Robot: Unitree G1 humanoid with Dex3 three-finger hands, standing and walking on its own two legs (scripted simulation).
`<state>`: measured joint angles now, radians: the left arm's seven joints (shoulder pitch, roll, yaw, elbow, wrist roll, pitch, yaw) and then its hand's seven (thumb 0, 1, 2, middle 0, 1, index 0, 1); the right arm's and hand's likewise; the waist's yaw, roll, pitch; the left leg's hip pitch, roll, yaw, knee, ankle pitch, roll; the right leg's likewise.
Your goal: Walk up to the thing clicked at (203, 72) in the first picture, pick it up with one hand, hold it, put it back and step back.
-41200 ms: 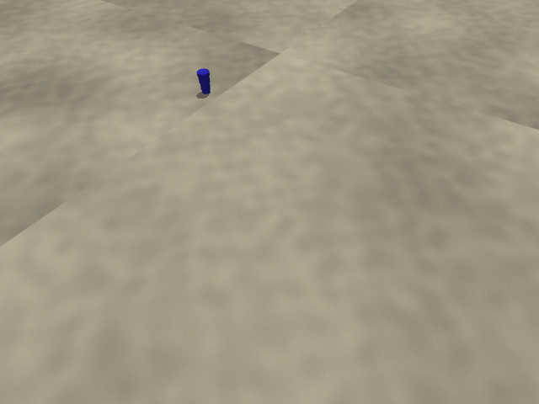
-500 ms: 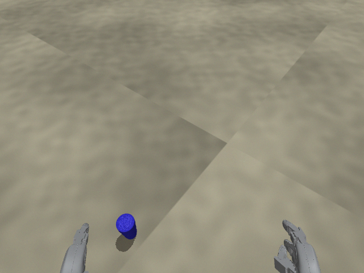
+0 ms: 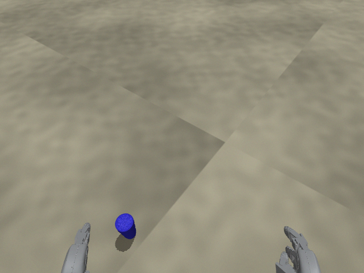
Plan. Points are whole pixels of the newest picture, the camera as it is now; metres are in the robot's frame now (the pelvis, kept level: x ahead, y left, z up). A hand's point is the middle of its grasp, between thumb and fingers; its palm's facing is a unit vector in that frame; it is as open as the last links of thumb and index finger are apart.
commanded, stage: home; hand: left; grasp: from the side
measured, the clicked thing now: (127, 228) +0.44 +0.29 -0.64
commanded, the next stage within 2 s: stand in 0.66 s
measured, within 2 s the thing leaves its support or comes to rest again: neither
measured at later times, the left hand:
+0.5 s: hand (102, 266) +0.17 +0.19 -0.06, palm faces +0.10 -0.95 -0.28, open 17.5 cm
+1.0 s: hand (104, 263) +0.17 +0.18 -0.06, palm faces +0.10 -0.95 -0.28, open 14.7 cm
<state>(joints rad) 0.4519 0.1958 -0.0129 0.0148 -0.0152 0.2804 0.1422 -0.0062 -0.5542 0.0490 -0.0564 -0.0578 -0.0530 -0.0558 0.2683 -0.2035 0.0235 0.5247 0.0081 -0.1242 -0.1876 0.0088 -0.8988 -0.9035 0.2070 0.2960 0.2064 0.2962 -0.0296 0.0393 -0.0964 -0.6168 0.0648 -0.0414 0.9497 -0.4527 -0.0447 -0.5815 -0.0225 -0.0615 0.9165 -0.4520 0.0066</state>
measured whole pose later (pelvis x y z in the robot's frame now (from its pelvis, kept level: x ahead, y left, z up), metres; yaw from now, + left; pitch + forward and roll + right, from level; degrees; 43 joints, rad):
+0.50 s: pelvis +0.00 +0.01 +0.00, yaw +0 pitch +6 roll -2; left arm 0.45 0.19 -0.01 0.02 -0.01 0.27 0.14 -0.01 -0.55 0.05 -0.06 -0.06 -0.05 -0.06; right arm 0.27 -0.19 0.03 0.53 0.00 -0.14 -0.18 0.01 -0.90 -0.90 0.21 0.30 0.21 0.30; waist -0.02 0.04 -0.09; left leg -0.61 0.06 -0.04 0.95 -0.45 -0.04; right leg -0.57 -0.02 -0.06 0.90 -0.44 0.01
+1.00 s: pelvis +0.01 +0.00 +0.00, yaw +0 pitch +7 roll -2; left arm 0.45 0.19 -0.01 0.02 -0.01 0.28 0.14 0.00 -0.19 0.41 -0.17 -0.23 -0.16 -0.23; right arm 0.26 -0.20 0.02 0.54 0.00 -0.14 -0.19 0.01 -0.90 -0.90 0.21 0.30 0.21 0.30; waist -0.02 0.04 -0.10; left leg -0.60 0.06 -0.04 0.94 -0.46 -0.04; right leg -0.57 -0.02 -0.06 0.90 -0.46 0.01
